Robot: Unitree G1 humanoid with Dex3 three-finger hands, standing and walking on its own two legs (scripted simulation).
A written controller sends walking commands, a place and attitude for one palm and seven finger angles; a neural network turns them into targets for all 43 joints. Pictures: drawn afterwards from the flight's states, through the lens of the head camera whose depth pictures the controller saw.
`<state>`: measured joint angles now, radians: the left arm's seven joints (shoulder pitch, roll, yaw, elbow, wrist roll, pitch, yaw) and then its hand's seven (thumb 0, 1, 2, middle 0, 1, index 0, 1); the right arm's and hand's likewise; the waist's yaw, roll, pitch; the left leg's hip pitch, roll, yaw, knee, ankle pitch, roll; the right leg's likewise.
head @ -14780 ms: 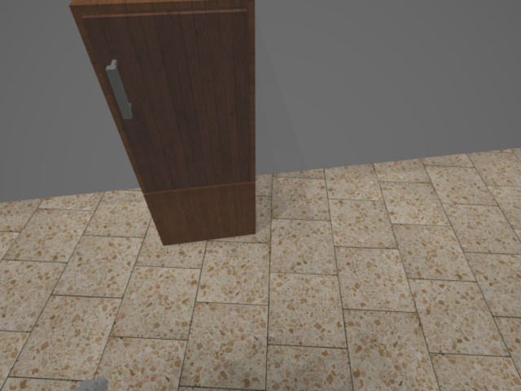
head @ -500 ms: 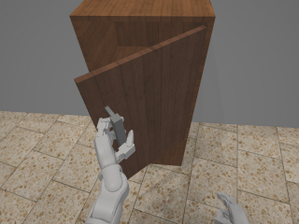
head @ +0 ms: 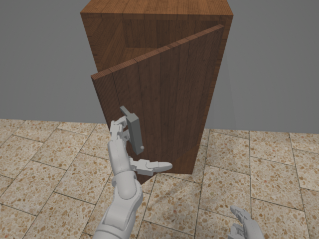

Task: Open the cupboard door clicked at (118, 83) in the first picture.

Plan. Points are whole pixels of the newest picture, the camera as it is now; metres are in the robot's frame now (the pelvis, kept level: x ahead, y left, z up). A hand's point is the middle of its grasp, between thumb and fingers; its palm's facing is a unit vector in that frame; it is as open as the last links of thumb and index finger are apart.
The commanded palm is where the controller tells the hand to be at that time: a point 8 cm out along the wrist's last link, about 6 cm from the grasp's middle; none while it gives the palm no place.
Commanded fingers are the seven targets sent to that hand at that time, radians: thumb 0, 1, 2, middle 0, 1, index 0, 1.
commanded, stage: open thumb and fingers to let go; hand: left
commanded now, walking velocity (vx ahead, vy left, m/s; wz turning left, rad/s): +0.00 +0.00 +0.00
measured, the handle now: (131, 130) +0.37 +0.10 +0.07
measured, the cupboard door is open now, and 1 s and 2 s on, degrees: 41 43 43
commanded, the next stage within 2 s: slide the hand sideways off the handle in 0.08 s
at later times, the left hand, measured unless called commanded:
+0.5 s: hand (138, 161) +0.28 +0.07 +0.07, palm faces -0.13 -0.99 +0.05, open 16.5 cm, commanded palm +0.26 +0.12 +0.07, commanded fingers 0.00 -0.50 0.30 -0.15 -0.30 -0.15 -0.30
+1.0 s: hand (125, 177) +0.24 +0.09 +0.07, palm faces -0.06 -1.00 -0.02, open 16.3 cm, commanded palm +0.22 +0.15 +0.07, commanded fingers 0.00 -0.50 0.30 -0.15 -0.30 -0.15 -0.30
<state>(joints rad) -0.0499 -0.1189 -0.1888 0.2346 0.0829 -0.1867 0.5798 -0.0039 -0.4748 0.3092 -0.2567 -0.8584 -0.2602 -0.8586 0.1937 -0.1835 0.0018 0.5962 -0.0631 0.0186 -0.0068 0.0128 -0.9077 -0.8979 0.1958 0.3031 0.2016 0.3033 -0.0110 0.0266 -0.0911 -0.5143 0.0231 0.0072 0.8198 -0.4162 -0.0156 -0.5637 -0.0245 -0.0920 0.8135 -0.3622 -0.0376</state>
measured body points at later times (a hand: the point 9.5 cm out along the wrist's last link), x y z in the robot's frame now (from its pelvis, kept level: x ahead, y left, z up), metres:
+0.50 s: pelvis +0.00 +0.03 +0.00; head +0.02 +0.01 +0.45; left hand +0.29 +0.12 +0.07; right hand +0.16 -0.20 -0.10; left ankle +0.00 +0.13 -0.70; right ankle +0.03 -0.10 -0.70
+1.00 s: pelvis +0.01 +0.01 -0.01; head +0.04 -0.01 +0.44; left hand +0.24 +0.14 +0.08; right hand +0.20 -0.20 -0.08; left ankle +0.00 +0.13 -0.70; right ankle +0.03 -0.10 -0.70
